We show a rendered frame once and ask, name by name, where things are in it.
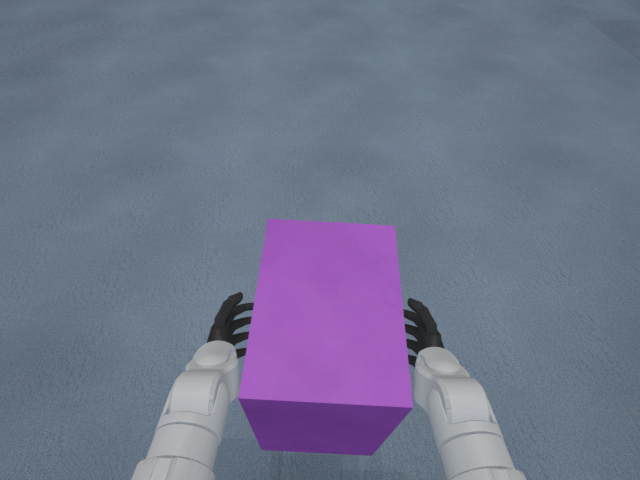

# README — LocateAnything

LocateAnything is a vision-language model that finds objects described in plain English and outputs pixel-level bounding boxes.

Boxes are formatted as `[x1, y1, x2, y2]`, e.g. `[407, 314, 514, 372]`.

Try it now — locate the left robot forearm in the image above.
[131, 340, 240, 480]

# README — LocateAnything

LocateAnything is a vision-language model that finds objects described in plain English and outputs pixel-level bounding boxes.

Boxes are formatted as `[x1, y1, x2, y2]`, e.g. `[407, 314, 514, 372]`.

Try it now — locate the robot left hand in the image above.
[207, 292, 254, 358]

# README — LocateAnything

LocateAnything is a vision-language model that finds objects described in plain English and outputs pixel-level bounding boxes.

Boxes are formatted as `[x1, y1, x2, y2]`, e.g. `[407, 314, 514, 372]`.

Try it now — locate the right robot forearm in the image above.
[414, 347, 526, 480]

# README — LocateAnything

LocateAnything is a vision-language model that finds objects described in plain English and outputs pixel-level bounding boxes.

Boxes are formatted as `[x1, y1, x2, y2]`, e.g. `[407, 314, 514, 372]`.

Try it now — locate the carton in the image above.
[238, 219, 413, 456]

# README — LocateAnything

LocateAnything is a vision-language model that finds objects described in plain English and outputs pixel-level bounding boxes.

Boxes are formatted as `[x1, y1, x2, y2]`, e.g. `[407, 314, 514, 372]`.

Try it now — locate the robot right hand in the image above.
[403, 298, 445, 367]

